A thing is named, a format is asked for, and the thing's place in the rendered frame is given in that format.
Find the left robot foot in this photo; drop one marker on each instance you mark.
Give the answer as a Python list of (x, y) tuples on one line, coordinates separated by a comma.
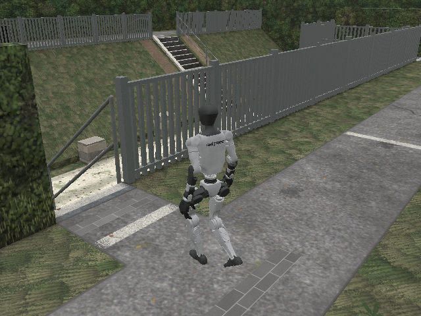
[(202, 259)]

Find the robot right forearm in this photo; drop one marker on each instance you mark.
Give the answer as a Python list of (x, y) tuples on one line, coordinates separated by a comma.
[(230, 170)]

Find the robot left hand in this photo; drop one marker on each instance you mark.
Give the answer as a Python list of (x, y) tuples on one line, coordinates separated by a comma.
[(184, 208)]

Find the humanoid robot head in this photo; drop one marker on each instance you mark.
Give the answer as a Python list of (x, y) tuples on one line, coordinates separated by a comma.
[(208, 114)]

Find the left robot upper arm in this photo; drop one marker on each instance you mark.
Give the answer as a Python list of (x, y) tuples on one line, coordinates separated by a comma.
[(192, 144)]

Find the robot left forearm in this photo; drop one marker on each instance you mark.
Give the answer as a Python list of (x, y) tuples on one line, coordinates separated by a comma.
[(190, 187)]

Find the robot right hand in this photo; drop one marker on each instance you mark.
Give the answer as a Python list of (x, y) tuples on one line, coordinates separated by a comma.
[(228, 181)]

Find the right robot upper arm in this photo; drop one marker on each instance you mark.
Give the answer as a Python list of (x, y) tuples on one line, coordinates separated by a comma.
[(230, 147)]

